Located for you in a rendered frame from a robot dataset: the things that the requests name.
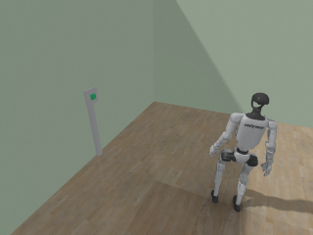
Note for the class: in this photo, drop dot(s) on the robot right shin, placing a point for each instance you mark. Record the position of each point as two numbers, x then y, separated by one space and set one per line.
241 190

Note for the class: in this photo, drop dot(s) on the left robot hand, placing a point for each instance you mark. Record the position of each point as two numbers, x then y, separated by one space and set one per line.
212 151

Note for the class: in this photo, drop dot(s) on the robot left forearm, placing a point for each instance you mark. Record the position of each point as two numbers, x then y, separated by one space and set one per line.
219 142

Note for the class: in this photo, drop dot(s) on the button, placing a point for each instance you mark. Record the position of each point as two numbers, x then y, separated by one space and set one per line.
93 96

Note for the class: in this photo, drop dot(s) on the robot right upper arm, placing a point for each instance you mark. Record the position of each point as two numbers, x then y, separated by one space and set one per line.
271 134

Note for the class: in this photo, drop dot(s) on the robot left upper arm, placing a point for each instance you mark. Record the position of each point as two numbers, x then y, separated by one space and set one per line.
233 120

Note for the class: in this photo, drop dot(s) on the robot torso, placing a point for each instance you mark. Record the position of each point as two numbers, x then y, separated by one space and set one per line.
248 134

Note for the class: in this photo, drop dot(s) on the robot right forearm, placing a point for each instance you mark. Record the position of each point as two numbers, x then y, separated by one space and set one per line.
270 155

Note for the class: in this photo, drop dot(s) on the right robot hand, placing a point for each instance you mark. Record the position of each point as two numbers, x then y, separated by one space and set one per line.
267 167

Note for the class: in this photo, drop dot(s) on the panel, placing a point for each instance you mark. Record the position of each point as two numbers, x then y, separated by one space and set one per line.
92 117

